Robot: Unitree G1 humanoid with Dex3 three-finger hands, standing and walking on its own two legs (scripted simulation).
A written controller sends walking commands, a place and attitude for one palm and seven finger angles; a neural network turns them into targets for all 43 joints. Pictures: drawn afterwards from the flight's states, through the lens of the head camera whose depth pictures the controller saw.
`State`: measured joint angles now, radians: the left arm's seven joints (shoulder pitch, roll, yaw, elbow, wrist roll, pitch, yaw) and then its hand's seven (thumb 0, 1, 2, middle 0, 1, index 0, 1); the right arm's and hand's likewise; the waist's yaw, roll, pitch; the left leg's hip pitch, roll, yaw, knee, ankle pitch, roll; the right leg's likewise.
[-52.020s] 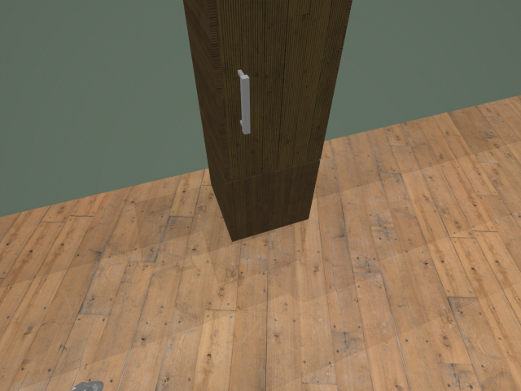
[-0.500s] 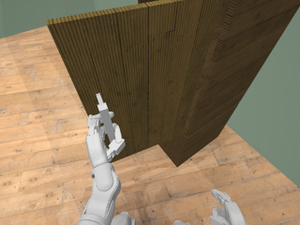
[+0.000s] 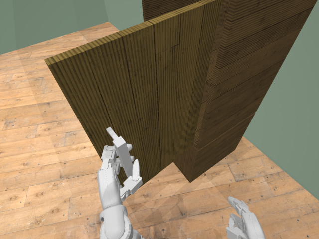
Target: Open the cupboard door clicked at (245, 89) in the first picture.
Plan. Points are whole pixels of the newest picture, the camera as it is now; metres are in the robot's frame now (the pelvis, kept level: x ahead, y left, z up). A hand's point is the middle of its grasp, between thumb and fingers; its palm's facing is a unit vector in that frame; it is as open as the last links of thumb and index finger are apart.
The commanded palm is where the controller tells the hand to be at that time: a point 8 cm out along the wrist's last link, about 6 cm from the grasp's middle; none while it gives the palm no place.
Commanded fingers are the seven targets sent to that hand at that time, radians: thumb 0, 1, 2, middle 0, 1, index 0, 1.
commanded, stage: open thumb and fingers to let go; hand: left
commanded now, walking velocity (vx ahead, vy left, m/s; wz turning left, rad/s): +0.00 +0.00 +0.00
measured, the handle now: (122, 156) +0.31 +0.10 +0.05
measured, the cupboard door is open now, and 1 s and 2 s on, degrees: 94 94 94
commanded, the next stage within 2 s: slide the hand sideways off the handle in 0.70 s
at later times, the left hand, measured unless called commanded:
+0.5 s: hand (132, 177) +0.26 +0.07 +0.05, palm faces +0.29 -0.96 -0.02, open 13.6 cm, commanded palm +0.22 +0.12 +0.05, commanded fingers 0.00 -0.50 0.30 -0.22 -0.70 -0.22 -0.70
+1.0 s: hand (127, 191) +0.23 +0.08 +0.05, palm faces -0.16 -0.99 -0.02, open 16.3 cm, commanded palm +0.21 +0.12 +0.05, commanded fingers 0.00 -0.50 0.30 -0.15 -0.30 -0.15 -0.30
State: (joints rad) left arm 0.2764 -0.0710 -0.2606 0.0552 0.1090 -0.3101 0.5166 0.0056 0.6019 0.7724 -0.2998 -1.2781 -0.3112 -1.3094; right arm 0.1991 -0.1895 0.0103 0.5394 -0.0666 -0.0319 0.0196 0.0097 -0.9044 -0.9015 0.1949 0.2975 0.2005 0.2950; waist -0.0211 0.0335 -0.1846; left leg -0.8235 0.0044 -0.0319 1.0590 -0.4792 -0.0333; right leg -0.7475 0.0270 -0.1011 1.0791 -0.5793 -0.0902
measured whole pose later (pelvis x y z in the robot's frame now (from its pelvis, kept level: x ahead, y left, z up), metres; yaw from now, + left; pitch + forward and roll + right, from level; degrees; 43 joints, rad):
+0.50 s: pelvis -0.01 +0.01 +0.00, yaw +0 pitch +14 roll +1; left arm 0.25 -0.08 -0.25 0.07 0.10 -0.32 0.51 -0.01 -0.41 0.34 -0.28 -1.09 -0.33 -1.09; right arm 0.21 -0.19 0.01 0.54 -0.06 -0.02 0.01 0.01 -0.90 -0.90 0.20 0.30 0.20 0.30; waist -0.02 0.03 -0.17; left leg -0.84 0.00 -0.03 1.07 -0.47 -0.02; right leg -0.77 0.02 -0.10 1.09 -0.57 -0.08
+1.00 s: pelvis -0.02 +0.02 -0.01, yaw -1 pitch +13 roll +0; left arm 0.27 0.09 -0.25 0.01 -0.04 -0.36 0.05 -0.01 -0.49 0.30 -0.19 -0.36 -0.13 -0.39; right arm 0.22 -0.21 0.02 0.47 -0.01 -0.03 0.02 0.01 -0.90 -0.90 0.20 0.30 0.20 0.30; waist -0.02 0.05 -0.14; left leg -0.87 -0.01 -0.02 1.12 -0.48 0.00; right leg -0.78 0.01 -0.09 1.12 -0.57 -0.06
